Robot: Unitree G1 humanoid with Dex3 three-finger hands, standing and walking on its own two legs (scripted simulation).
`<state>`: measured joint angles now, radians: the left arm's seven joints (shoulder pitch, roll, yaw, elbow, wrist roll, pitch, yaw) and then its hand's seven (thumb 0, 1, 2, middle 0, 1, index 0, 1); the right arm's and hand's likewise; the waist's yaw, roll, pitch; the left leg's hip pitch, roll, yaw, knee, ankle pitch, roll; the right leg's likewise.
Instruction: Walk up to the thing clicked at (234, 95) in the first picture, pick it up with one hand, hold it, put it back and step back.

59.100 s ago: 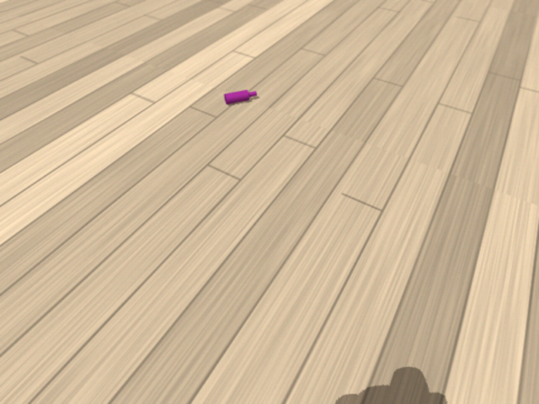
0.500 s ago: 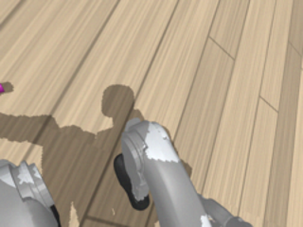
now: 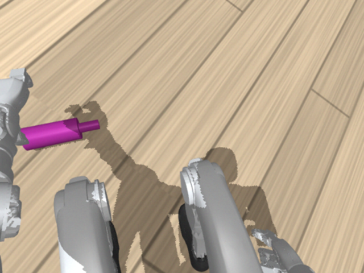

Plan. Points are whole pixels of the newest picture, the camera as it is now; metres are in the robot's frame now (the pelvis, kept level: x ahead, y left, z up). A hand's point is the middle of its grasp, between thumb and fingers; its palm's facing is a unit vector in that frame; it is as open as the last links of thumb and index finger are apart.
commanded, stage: withdraw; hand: left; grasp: from above
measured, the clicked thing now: (63, 131) +0.50 +0.25 -0.33
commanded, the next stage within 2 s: home in 0.20 s
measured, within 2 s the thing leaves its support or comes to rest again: neither
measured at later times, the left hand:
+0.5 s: hand (33, 120) +0.49 +0.29 -0.20, palm faces -0.34 -0.10 -0.94, open 13.2 cm
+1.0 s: hand out of the picture +0.33 +0.26 +0.02, palm faces -0.18 -0.77 -0.61, open 7.6 cm
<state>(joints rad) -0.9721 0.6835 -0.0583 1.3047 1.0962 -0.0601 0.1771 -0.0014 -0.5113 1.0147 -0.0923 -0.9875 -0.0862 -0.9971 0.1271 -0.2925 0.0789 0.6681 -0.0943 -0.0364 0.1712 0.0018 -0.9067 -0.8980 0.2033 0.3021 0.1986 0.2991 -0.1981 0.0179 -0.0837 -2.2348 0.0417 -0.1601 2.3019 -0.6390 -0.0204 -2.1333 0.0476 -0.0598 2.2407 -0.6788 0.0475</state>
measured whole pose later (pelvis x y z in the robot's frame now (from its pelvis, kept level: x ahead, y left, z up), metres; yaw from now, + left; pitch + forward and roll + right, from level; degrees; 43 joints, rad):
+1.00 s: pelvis +0.02 +0.00 +0.13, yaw +4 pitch +32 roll -5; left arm -0.24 0.42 0.04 0.43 0.39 0.14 0.04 0.00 0.83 0.89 -0.21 -0.31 -0.21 -0.31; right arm 0.08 -0.28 -0.03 0.58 0.02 -0.02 0.04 0.01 -0.91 -0.90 0.20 0.30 0.20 0.30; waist -0.05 0.02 -0.19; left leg -1.83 0.04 -0.10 1.88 -0.63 -0.02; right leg -1.74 0.01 -0.04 1.85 -0.67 0.03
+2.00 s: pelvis +0.09 +0.01 +0.35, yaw +10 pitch +10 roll -3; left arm 0.51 0.22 0.03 -0.15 -0.05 0.47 0.02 0.01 0.90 0.90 -0.20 -0.30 -0.20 -0.30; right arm 0.26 -0.22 0.04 0.51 0.01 -0.23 -0.18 0.01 -0.90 -0.90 0.21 0.30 0.20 0.30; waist -0.03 0.04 -0.17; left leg -0.73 0.03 -0.06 1.02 -0.47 -0.01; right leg -0.63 -0.02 -0.05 0.95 -0.49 0.03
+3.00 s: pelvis +0.09 +0.01 +0.35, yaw +9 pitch +10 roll -3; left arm 0.50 0.22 0.03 -0.14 -0.05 0.46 0.02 0.01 0.91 0.90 -0.20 -0.30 -0.20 -0.30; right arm 0.28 -0.22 0.03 0.53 0.00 -0.24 -0.19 0.01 -0.90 -0.90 0.21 0.30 0.20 0.30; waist -0.03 0.04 -0.16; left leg -0.72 0.04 -0.06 1.02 -0.48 -0.02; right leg -0.64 -0.01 -0.04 0.96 -0.50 0.03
